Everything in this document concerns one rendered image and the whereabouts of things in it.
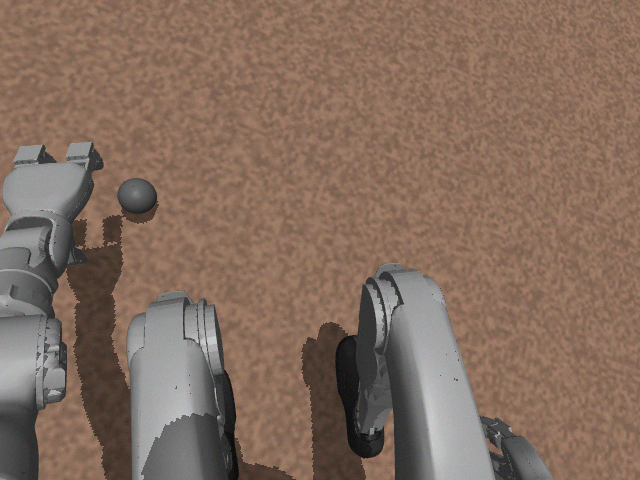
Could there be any left robot arm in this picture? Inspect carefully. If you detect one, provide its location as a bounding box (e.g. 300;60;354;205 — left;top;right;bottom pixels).
0;210;73;480

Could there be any right robot foot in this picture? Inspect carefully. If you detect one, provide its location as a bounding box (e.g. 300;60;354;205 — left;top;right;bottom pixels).
335;335;384;458

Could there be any right robot hand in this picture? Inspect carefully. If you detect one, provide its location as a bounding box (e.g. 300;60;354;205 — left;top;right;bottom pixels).
480;416;554;480

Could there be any ball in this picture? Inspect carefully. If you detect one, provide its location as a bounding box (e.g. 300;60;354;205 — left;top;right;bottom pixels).
118;178;157;214

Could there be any left robot foot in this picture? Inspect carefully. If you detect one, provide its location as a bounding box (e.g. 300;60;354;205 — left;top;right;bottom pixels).
221;369;239;480

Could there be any left robot hand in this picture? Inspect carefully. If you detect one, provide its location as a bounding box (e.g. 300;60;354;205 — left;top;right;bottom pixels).
2;142;104;265

